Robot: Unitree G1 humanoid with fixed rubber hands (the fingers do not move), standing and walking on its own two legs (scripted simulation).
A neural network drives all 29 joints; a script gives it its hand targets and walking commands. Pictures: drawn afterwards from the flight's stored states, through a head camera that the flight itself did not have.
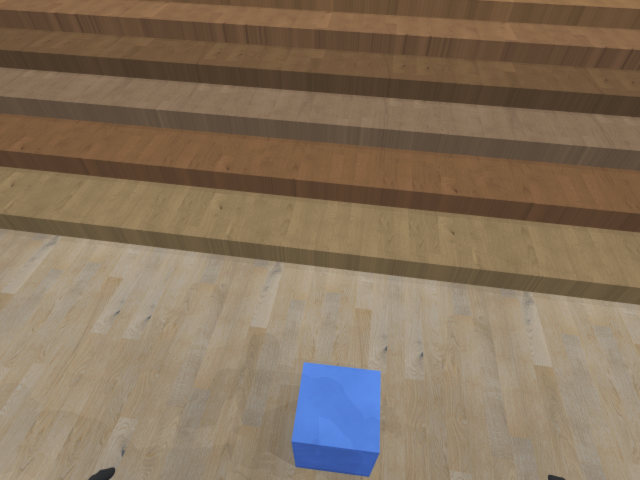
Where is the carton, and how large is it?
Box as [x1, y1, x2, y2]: [291, 362, 380, 476]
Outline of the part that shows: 304,362 291,441 295,465 299,467 368,476 379,452 380,371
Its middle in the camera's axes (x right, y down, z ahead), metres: +0.04 +0.51 +1.07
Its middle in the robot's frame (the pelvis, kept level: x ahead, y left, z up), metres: +0.41 -0.03 -0.66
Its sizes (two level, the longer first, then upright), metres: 0.210 0.200 0.250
